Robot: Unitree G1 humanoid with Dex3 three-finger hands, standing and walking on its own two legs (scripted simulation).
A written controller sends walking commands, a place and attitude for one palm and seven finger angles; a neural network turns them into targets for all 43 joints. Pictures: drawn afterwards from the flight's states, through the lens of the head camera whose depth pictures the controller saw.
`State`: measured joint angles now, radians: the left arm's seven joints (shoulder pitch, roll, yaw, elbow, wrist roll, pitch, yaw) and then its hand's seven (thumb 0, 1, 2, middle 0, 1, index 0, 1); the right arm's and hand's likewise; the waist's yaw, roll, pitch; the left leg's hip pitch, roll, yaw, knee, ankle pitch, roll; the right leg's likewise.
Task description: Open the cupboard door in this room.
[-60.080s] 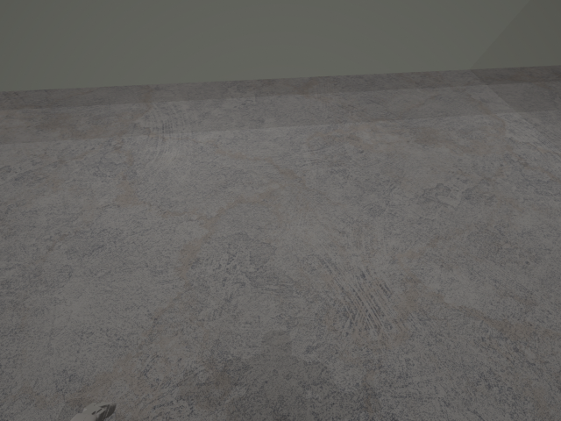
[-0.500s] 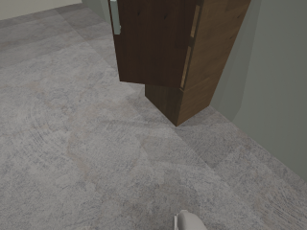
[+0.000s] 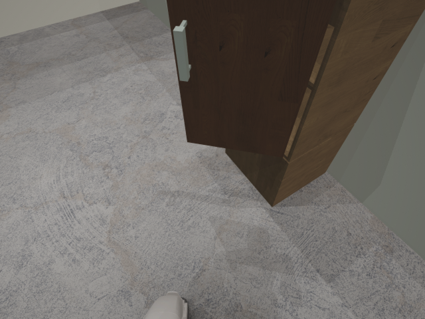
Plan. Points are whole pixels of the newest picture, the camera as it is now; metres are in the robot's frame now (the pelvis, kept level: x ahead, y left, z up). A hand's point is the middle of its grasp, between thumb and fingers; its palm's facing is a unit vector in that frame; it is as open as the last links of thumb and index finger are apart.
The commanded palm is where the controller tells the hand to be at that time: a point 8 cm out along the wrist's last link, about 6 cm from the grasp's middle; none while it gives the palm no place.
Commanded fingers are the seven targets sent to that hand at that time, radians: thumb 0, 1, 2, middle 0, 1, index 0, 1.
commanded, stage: take the last steps up to it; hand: left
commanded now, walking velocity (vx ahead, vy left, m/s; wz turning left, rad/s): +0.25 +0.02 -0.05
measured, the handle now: (184, 51) +0.74 +0.15 +0.08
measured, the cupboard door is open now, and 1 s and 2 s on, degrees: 45 45 45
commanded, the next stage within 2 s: come to a stop and stand still in 0.16 s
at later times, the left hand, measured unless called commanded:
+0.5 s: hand (144, 258) +0.25 +0.20 -0.16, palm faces -0.04 -0.96 -0.28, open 7.3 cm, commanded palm none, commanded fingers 0.00 0.90 0.90 -0.20 -0.30 -0.20 -0.30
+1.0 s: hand (101, 286) +0.19 +0.28 -0.17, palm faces -0.01 -0.96 -0.30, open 7.4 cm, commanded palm none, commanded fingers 0.00 0.90 0.90 -0.20 -0.30 -0.20 -0.30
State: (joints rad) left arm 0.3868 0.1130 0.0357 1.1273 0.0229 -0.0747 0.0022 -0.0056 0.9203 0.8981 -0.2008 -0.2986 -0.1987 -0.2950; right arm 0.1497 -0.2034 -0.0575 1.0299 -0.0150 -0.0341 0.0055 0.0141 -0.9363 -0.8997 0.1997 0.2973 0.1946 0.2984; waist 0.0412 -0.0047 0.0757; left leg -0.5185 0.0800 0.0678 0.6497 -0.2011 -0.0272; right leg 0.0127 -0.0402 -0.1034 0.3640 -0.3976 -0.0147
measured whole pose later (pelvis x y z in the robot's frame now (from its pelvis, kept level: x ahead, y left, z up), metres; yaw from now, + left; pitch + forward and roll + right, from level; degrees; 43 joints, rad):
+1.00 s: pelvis +0.13 +0.08 -0.01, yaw -4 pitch -2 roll +2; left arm 0.27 0.19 0.03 0.97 0.02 0.05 0.03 0.00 0.91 0.90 -0.20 -0.30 -0.20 -0.30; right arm 0.25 -0.18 -0.02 0.89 -0.03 0.01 -0.02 0.00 -0.91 -0.90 0.20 0.30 0.20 0.30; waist 0.02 0.04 -0.01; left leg -0.25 -0.05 0.17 0.58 -0.31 0.09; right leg -0.31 -0.04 -0.01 0.67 -0.35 -0.02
